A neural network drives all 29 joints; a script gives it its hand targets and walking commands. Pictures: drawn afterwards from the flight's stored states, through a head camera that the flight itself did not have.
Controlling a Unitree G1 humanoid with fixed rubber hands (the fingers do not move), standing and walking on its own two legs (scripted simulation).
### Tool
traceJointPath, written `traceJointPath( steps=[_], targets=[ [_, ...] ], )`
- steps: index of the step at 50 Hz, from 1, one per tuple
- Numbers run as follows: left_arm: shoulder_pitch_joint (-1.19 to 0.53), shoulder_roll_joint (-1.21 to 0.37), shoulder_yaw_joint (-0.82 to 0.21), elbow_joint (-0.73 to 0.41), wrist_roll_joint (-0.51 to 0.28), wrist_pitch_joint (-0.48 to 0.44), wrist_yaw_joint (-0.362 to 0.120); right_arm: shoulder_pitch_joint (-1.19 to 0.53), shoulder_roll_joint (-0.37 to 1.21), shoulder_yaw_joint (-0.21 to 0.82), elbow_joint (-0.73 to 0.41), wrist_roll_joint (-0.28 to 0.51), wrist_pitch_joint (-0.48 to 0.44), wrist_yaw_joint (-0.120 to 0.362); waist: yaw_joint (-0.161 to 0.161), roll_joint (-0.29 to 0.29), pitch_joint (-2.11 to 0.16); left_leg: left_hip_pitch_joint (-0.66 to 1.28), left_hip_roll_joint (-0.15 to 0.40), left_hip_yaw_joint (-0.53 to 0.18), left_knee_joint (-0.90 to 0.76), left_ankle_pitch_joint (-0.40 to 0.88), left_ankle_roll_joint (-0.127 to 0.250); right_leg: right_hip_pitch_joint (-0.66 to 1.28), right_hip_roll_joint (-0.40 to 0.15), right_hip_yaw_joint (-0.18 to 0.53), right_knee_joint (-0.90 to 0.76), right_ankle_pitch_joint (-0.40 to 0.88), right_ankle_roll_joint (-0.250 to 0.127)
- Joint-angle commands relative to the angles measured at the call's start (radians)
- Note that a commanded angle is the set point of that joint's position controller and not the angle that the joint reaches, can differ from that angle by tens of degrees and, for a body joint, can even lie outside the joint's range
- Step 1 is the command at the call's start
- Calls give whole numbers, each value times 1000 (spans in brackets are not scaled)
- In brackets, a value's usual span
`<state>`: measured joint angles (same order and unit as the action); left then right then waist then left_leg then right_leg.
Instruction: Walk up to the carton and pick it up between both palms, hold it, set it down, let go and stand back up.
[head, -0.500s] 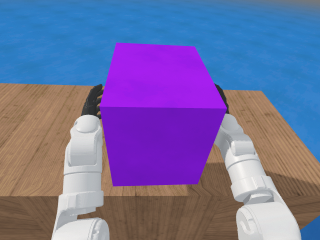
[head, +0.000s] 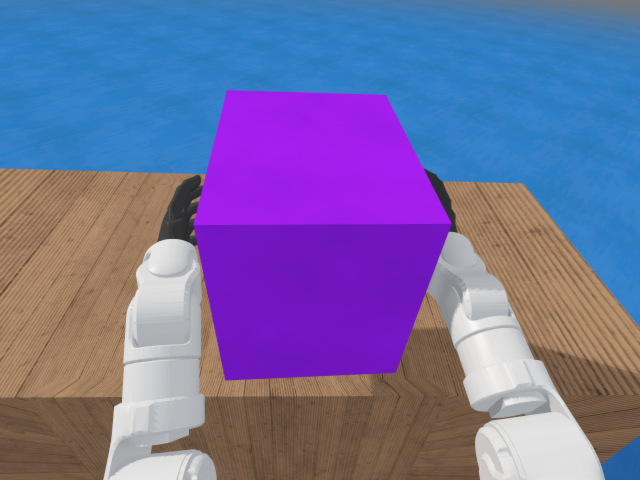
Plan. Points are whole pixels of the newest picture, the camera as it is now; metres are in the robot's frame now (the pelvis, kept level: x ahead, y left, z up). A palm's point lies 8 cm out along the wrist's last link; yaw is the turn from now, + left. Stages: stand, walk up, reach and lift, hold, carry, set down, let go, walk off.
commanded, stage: hold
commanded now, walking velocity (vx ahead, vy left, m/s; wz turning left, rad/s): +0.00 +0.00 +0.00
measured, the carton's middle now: (310, 229) +0.40 +0.00 +0.15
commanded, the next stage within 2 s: none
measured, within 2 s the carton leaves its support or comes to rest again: neither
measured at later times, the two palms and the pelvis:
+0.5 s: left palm (180, 241) +0.35 +0.16 +0.18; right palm (439, 232) +0.36 -0.15 +0.18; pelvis +0.00 +0.00 +0.00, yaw +0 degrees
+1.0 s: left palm (177, 243) +0.35 +0.16 +0.17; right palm (434, 230) +0.36 -0.15 +0.18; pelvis +0.00 +0.00 +0.00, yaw +0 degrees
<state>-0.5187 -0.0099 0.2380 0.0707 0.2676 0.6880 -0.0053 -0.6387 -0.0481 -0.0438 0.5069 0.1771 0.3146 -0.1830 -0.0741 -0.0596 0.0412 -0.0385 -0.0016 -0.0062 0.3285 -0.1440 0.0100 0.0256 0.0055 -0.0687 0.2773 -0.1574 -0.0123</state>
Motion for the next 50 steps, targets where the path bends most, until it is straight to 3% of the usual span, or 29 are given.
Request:
traceJointPath(
  steps=[1, 24, 25, 26, 32, 42, 50],
  targets=[
    [-688, -545, -490, -148, -149, -70, -146, -718, 568, 394, -333, 73, -64, 100, -12, 85, -423, 146, -30, 12, -14, 224, -32, 24, 41, -6, -25, 170, 50],
    [-694, -539, -470, -128, -140, -66, -151, -730, 575, 387, -317, 66, -67, 101, -5, 76, -418, 133, -33, 19, -23, 191, -20, 29, 35, -1, -28, 160, 53],
    [-710, -514, -431, -62, -115, -62, -152, -765, 566, 368, -286, 45, -61, 105, 13, 59, -372, 87, -32, 22, -40, 126, -8, 14, 28, -4, -39, 93, 52],
    [-709, -524, -426, -61, -113, -62, -153, -761, 575, 358, -276, 35, -63, 111, 11, 54, -375, 76, -29, 23, -52, 97, -3, 15, 28, -5, -37, 70, 50],
    [-728, -548, -478, -108, -146, -76, -143, -773, 594, 387, -318, 64, -73, 103, -5, 75, -467, 124, -34, 14, -8, 218, -18, 45, 35, -3, -17, 193, 53],
    [-688, -541, -485, -143, -137, -68, -149, -713, 570, 389, -320, 79, -57, 98, -20, 100, -437, 137, -32, 5, -6, 260, -40, 51, 38, -8, -16, 214, 51],
    [-687, -543, -495, -154, -142, -65, -142, -723, 566, 394, -344, 77, -55, 104, -10, 96, -430, 139, -26, 3, -10, 246, -38, 30, 41, -10, -21, 181, 46]
  ],
)
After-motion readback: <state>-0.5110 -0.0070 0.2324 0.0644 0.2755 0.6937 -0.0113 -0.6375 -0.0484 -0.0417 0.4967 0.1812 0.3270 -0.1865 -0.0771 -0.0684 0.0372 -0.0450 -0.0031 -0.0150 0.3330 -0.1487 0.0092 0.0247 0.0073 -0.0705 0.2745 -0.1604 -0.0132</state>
